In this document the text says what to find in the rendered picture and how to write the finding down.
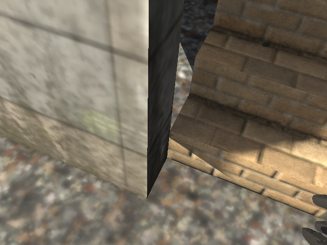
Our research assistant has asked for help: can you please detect stairs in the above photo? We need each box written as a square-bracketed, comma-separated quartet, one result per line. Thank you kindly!
[167, 0, 327, 218]

